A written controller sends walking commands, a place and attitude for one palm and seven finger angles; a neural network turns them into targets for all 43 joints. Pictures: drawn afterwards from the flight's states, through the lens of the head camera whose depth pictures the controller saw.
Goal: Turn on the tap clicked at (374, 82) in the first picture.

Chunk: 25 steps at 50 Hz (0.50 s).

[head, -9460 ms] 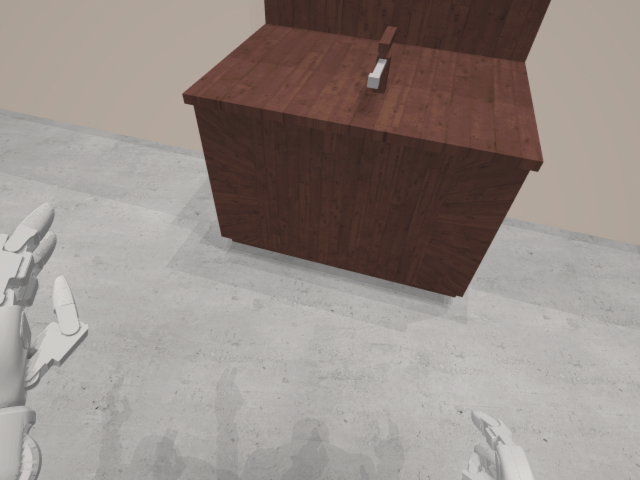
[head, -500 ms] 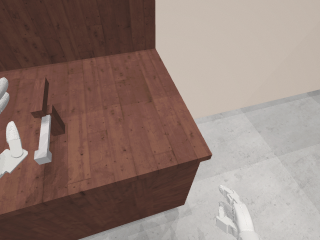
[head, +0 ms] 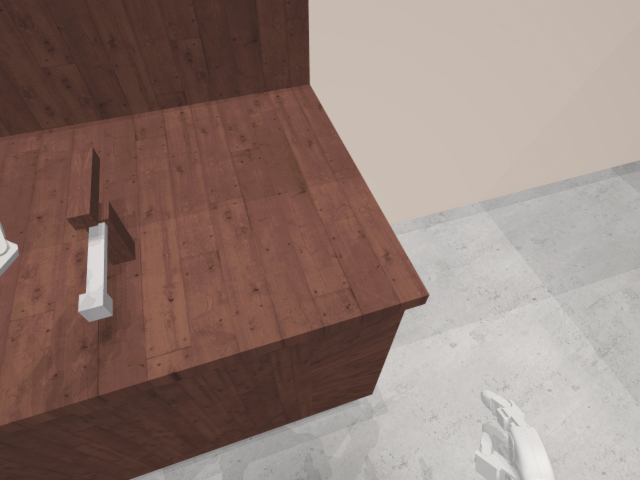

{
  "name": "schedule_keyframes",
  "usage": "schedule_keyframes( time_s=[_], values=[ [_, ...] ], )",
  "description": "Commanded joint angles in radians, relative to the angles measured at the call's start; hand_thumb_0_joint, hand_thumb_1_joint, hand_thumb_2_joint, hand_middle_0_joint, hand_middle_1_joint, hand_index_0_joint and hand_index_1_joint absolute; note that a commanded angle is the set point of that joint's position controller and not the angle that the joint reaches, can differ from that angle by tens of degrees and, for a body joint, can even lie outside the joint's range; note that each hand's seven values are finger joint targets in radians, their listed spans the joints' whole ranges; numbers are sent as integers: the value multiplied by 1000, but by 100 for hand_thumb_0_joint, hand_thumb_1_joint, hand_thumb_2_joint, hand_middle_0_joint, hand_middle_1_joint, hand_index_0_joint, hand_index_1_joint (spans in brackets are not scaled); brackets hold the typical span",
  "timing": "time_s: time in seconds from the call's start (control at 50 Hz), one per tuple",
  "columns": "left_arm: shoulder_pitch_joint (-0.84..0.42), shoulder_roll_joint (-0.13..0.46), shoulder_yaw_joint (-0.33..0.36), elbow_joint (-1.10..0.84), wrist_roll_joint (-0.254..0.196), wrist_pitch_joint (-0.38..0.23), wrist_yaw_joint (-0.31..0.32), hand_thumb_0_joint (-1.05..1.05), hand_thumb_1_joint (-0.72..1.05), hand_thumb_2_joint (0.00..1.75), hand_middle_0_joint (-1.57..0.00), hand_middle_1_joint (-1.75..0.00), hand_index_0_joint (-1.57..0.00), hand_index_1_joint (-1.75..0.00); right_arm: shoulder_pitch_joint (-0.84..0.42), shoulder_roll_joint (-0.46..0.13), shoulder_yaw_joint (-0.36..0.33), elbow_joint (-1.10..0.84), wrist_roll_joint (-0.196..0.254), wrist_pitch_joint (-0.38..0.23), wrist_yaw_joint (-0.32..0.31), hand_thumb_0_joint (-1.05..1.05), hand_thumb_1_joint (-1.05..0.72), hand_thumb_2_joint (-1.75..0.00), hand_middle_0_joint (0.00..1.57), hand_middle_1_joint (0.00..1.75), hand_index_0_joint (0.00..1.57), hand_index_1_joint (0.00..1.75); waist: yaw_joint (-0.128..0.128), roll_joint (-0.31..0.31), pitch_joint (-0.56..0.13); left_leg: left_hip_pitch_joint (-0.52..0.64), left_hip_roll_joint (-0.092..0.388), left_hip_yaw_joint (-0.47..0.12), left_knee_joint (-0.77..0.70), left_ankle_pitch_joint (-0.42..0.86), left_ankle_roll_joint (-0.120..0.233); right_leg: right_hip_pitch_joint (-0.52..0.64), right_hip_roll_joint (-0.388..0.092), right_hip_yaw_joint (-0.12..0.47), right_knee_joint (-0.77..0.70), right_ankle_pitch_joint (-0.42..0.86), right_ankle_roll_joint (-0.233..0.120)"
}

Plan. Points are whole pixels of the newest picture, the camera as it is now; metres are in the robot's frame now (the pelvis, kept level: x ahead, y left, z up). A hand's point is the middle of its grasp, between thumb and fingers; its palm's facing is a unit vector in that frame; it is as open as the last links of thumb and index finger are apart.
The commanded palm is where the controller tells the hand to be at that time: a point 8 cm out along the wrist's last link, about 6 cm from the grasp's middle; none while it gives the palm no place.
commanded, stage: come to a stop and stand still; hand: left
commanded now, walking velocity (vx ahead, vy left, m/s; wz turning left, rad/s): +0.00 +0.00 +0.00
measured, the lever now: (96, 305) +0.29 +0.31 +0.04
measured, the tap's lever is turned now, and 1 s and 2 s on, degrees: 0 0 0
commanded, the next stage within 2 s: look again from close up in 1.32 s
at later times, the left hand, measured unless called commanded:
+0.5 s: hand (17, 281) +0.25 +0.30 +0.17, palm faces +0.39 -0.84 -0.38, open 7.4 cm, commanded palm +0.18 +0.33 +0.18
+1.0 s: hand (28, 305) +0.23 +0.29 +0.16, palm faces +0.40 -0.83 -0.39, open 7.4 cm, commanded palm +0.17 +0.32 +0.18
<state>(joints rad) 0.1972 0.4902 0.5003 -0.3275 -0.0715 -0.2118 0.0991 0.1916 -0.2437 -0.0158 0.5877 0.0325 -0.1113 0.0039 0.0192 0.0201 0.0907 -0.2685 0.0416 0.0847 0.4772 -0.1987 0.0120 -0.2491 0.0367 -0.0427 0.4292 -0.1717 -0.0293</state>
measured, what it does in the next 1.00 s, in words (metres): stands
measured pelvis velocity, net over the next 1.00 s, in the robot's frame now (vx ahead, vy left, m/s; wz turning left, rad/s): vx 0.02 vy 0.03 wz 0.04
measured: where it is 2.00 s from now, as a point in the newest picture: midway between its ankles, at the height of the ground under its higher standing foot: outside the picture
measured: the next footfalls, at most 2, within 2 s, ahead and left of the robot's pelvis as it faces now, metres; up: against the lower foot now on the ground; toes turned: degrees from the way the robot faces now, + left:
none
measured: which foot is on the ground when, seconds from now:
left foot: down 0.00-1.00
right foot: down 0.00-1.00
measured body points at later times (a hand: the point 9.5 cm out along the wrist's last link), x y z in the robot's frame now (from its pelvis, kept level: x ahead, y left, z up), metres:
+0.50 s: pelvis +0.03 +0.05 +0.00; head +0.05 +0.07 +0.45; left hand +0.22 +0.34 +0.19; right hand +0.23 -0.15 -0.06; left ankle +0.03 +0.11 -0.74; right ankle +0.04 -0.10 -0.74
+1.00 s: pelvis +0.02 +0.03 +0.00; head +0.04 +0.04 +0.45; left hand +0.20 +0.33 +0.18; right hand +0.21 -0.19 -0.07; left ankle +0.03 +0.11 -0.74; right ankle +0.04 -0.10 -0.74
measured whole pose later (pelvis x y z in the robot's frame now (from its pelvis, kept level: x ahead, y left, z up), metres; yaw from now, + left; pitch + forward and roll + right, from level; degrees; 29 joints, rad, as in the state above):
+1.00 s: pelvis +0.02 +0.03 +0.00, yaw +2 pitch +0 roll -1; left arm 0.43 0.36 0.35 -0.41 -0.05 -0.21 0.08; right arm 0.21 -0.21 0.03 0.57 0.01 -0.10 -0.04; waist 0.02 0.01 0.03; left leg -0.23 -0.01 0.07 0.45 -0.22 0.05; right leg -0.18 -0.01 -0.06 0.38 -0.19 0.01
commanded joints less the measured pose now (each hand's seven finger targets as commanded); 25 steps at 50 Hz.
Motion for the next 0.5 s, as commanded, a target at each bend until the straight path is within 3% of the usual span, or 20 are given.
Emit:
schedule_keyframes(
  time_s=[0.0,0.02,0.06,0.08,0.1,0.12,0.14,0.16,0.2,0.22,0.3,0.34,0.38,0.42,0.44,0.46,0.48],
  values=[
    [277,31,-73,-257,13,-26,-30,0,90,90,-20,-30,-20,-30,-65,-79,-33,-188,11,-49,8,0,-90,-90,20,30,20,30,33,-131,-203,58,62,-85,-92,-24,29,88,-109,77,-78,-20,57],
    [281,94,-12,-267,15,-23,-11,0,90,90,-20,-30,-20,-30,-90,-79,-24,-183,11,-45,-1,0,-90,-90,20,30,20,30,31,-128,-175,64,58,-86,-108,-64,24,48,-104,73,-94,-95,38],
    [213,133,40,-316,19,-39,-5,0,90,90,-20,-30,-20,-30,-91,-73,-13,-210,-2,-50,-24,0,-90,-90,20,30,20,30,19,-200,-140,30,42,-100,-102,-133,21,7,-108,82,-121,-188,21],
    [174,153,69,-342,17,-51,-2,0,90,90,-20,-30,-20,-30,-91,-70,-7,-213,-8,-56,-34,0,-90,-90,20,30,20,30,12,-164,-125,27,38,-109,-108,-148,23,-11,-111,98,-122,-209,13],
    [122,144,59,-385,17,-65,0,0,90,90,-20,-30,-20,-30,-88,-67,-4,-212,-11,-62,-41,0,-90,-90,20,30,20,30,5,-92,-123,32,42,-120,-121,-150,27,-11,-106,108,-103,-189,7],
    [34,220,102,-464,30,-76,11,0,90,90,-20,-30,-20,-30,-102,-80,-2,-202,-15,-64,-46,0,-90,-90,20,30,20,30,5,32,-128,15,62,-141,-155,-183,33,7,-90,97,-54,-160,10],
    [31,137,37,-441,24,-77,10,0,90,90,-20,-30,-20,-30,-83,-68,0,-203,-17,-71,-51,0,-90,-90,20,30,20,30,2,128,-133,-28,84,-164,-196,-232,43,60,-80,78,-5,-116,10],
    [1,142,31,-453,31,-79,12,0,90,90,-20,-30,-20,-30,-74,-69,1,-207,-13,-83,-49,0,-90,-90,20,30,20,30,12,214,-148,-62,98,-170,-219,-275,50,117,-67,64,39,-77,13],
    [-42,133,16,-429,42,-84,10,0,90,90,-20,-30,-20,-30,-53,-64,3,-191,-17,-109,-41,0,-90,-90,20,30,20,30,17,269,-170,-79,96,-155,-205,-269,49,166,-68,49,49,-27,10],
    [-39,133,21,-421,45,-85,8,0,90,90,-20,-30,-20,-30,-63,-59,7,-179,-17,-120,-37,0,-90,-90,20,30,20,30,19,233,-181,-40,92,-152,-189,-224,42,148,-69,43,35,-14,9],
    [52,26,-60,-353,44,-93,-3,0,90,90,-20,-30,-20,-30,-27,-69,-2,-154,-26,-133,-19,0,-90,-90,20,30,20,30,8,73,-206,75,71,-151,-123,-44,17,92,-86,58,-30,38,1],
    [139,-33,-103,-263,41,-79,-11,0,90,90,-20,-30,-20,-30,-24,-73,-1,-144,-26,-118,-10,0,-90,-90,20,30,20,30,8,36,-183,93,70,-150,-126,35,3,58,-81,42,-42,66,6],
    [133,-6,-84,-239,41,-73,-13,0,90,90,-20,-30,-20,-30,-34,-82,-5,-146,-26,-102,-11,0,-90,-90,20,30,20,30,6,11,-156,74,75,-158,-145,58,-15,48,-83,43,-41,65,8],
    [127,29,-50,-229,45,-70,-10,0,90,90,-20,-30,-20,-30,-60,-78,-2,-151,-20,-87,-16,0,-90,-90,20,30,20,30,6,28,-147,86,74,-155,-162,106,-33,37,-74,33,-27,72,11],
    [118,9,-69,-225,39,-73,-16,0,90,90,-20,-30,-20,-30,-53,-78,0,-158,-26,-74,-18,0,-90,-90,20,30,20,30,5,29,-151,77,80,-166,-170,122,-35,43,-74,22,-28,68,13],
    [111,48,-34,-249,40,-76,-14,0,90,90,-20,-30,-20,-30,-54,-76,-4,-170,-26,-69,-23,0,-90,-90,20,30,20,30,6,19,-168,88,81,-163,-157,169,-39,63,-79,24,-26,91,11],
    [106,50,-29,-262,38,-78,-15,0,90,90,-20,-30,-20,-30,-54,-76,-3,-174,-28,-63,-25,0,-90,-90,20,30,20,30,5,15,-181,98,79,-160,-146,223,-45,72,-82,24,-20,113,8]
  ],
)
